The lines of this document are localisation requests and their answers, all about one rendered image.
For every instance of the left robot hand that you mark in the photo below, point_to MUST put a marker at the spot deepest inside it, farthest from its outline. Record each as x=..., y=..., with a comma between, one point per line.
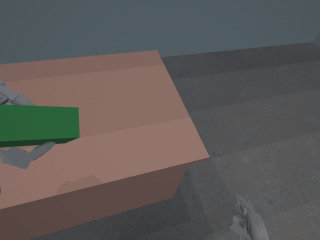
x=15, y=156

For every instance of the table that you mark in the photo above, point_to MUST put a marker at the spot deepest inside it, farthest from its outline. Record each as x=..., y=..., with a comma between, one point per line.
x=136, y=139

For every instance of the sponge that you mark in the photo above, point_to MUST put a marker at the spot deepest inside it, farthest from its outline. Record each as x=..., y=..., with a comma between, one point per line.
x=28, y=125

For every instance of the right robot hand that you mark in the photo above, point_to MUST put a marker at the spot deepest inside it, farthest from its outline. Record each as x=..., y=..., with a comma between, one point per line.
x=252, y=226

